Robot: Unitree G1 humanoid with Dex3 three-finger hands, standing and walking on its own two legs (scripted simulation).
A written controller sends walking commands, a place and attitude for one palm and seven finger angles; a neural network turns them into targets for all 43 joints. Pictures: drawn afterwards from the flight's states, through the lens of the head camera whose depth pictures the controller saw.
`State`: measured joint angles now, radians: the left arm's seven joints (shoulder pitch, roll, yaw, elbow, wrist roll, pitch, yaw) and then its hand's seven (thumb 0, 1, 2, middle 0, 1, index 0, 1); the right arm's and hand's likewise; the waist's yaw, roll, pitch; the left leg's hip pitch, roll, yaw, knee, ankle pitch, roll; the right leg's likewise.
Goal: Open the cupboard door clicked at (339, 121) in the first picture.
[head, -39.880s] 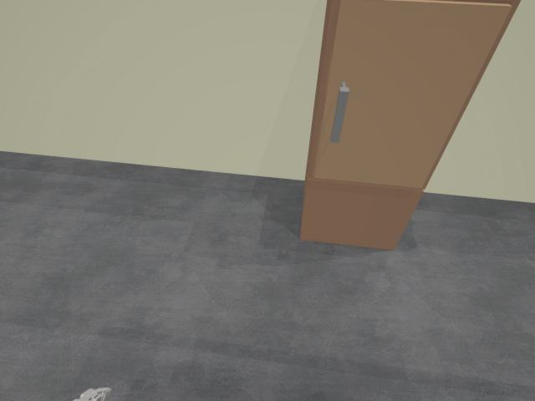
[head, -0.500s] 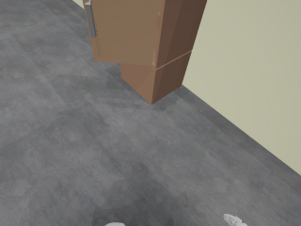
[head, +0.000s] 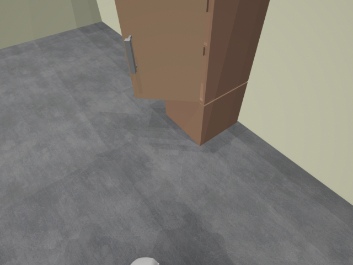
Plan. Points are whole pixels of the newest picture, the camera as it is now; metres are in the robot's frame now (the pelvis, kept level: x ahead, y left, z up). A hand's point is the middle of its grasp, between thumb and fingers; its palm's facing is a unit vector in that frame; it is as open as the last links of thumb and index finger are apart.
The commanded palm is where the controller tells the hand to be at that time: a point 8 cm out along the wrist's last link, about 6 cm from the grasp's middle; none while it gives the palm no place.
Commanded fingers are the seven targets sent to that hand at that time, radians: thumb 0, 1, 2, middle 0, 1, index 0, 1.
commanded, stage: take the last steps up to it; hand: left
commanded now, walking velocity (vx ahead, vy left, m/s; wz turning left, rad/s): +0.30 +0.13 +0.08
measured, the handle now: (131, 54) +1.03 +0.28 -0.05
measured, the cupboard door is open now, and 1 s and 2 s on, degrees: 46 46 46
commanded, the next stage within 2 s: come to a stop and stand still in 1.06 s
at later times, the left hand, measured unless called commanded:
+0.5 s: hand (77, 242) +0.21 +0.30 -0.17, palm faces +0.05 -0.98 -0.19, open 7.4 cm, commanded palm none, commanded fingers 0.00 0.90 0.90 -0.20 -0.30 -0.20 -0.30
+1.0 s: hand (107, 180) +0.40 +0.27 -0.17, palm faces +0.03 -0.98 -0.21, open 7.1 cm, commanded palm none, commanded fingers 0.00 0.90 0.90 -0.20 -0.30 -0.20 -0.30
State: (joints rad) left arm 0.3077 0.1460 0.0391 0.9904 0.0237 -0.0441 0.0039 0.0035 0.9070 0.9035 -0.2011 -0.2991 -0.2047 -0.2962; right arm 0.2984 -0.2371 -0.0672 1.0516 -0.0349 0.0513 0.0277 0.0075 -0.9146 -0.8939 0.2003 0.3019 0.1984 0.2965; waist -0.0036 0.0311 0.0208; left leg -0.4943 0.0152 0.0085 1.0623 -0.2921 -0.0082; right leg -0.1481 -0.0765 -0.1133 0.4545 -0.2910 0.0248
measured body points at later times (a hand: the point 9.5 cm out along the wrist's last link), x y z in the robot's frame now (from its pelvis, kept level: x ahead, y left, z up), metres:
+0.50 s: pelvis +0.16 +0.11 +0.00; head +0.18 +0.12 +0.45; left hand +0.21 +0.35 -0.15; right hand +0.21 -0.13 -0.14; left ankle +0.17 +0.18 -0.74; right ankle +0.19 -0.01 -0.67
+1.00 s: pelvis +0.34 +0.08 +0.00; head +0.37 +0.08 +0.45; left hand +0.40 +0.32 -0.15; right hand +0.33 -0.15 -0.16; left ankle +0.38 +0.21 -0.69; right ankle +0.32 -0.02 -0.74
